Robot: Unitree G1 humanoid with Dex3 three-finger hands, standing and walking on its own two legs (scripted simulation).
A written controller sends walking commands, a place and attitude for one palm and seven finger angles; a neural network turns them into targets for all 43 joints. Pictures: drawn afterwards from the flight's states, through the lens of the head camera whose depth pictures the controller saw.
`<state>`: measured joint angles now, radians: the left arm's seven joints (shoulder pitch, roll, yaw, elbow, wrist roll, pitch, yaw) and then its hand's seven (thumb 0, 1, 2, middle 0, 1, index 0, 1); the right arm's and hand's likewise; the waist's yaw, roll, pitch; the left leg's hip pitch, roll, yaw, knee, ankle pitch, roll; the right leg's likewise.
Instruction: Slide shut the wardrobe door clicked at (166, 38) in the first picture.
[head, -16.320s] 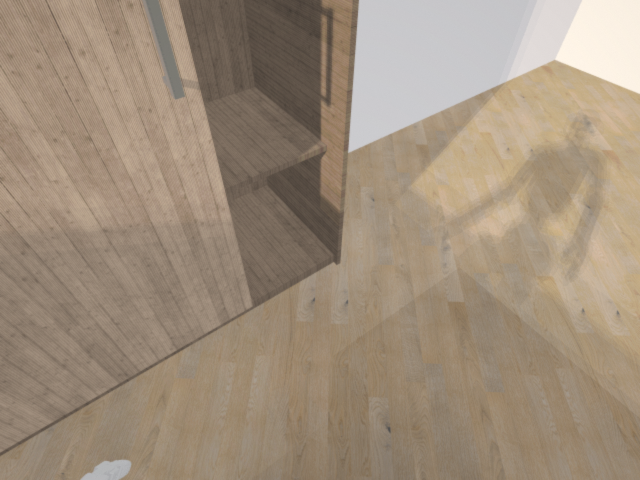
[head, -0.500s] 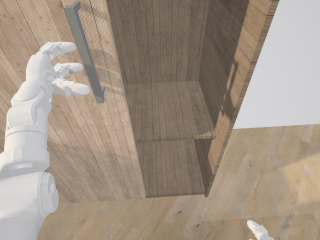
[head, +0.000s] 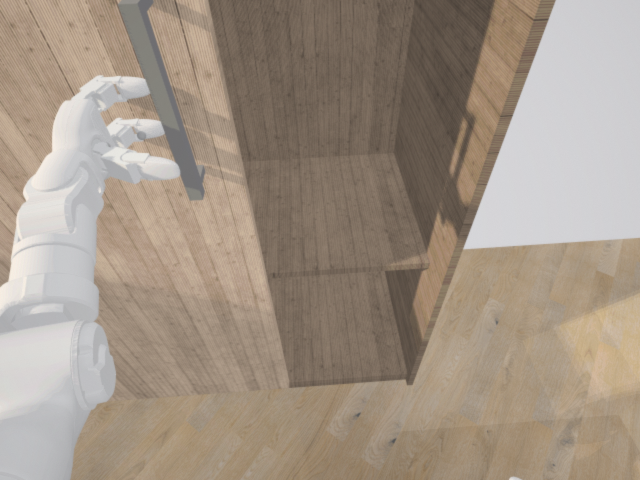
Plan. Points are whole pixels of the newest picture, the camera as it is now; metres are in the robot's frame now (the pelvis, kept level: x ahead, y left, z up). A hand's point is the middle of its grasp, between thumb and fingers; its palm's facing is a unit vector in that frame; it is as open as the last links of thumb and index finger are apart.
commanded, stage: slide the fingers in behind the handle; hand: left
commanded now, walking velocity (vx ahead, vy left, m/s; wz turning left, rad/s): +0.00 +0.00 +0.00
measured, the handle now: (173, 109) +0.49 +0.19 +0.24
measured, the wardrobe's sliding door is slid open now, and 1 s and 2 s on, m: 0.37 0.37 0.37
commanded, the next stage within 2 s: grip the handle and tug to test in 1.64 s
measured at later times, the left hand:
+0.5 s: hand (160, 138) +0.44 +0.19 +0.23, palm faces +0.11 -0.99 -0.01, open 14.0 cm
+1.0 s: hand (183, 139) +0.43 +0.17 +0.23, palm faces +0.10 -0.99 -0.01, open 14.0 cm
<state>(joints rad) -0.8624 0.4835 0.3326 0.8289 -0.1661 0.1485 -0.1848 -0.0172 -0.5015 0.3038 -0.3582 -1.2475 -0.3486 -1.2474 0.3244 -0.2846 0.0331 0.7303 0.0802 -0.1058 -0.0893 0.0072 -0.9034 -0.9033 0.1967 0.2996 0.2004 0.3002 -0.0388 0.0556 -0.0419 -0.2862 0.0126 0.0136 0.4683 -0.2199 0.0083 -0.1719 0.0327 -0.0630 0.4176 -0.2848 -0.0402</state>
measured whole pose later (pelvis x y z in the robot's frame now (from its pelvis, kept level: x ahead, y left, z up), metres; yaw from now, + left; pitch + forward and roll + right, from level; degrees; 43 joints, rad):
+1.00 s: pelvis +0.01 -0.01 +0.00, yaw +0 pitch +0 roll +0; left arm -0.75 0.33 0.27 0.52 -0.18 0.31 -0.06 -0.02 -0.50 0.30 -0.30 -1.20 -0.30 -1.20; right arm 0.21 -0.26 0.04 0.69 0.08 -0.04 -0.08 0.01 -0.90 -0.90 0.20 0.30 0.20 0.30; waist -0.01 0.06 -0.04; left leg -0.23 0.01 0.01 0.44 -0.23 0.00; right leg -0.12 0.03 -0.06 0.41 -0.30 -0.05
